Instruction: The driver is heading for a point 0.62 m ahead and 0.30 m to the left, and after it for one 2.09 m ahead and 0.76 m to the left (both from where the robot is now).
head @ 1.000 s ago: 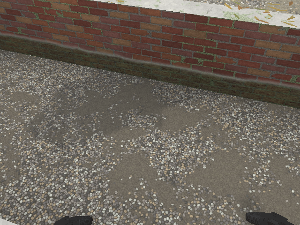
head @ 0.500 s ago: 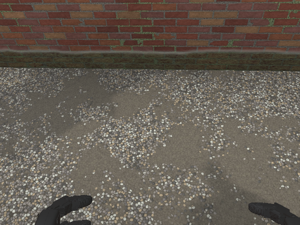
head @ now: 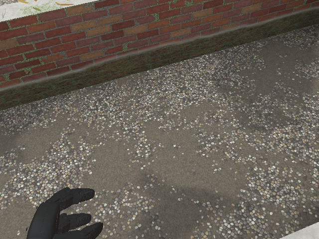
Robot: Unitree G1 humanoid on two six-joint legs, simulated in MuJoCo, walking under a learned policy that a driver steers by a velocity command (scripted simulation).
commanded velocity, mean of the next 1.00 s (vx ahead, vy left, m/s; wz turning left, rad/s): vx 1.00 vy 0.00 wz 0.73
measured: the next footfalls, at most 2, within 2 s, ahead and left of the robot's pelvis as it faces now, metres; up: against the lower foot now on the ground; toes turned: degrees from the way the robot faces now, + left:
left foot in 0.42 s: -0.03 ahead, +0.07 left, +0.00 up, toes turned +18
left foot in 1.04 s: -0.01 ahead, +0.16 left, +0.00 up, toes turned +49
